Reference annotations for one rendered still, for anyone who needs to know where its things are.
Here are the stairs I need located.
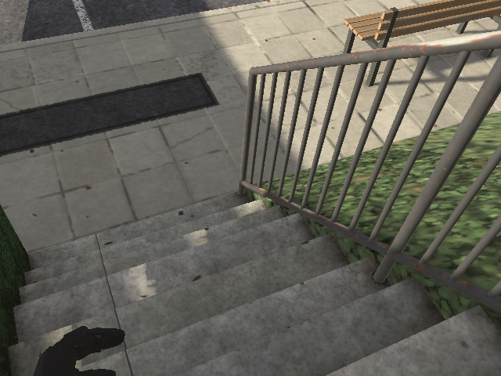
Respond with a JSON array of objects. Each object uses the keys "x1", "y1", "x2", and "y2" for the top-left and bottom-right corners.
[{"x1": 8, "y1": 191, "x2": 501, "y2": 376}]

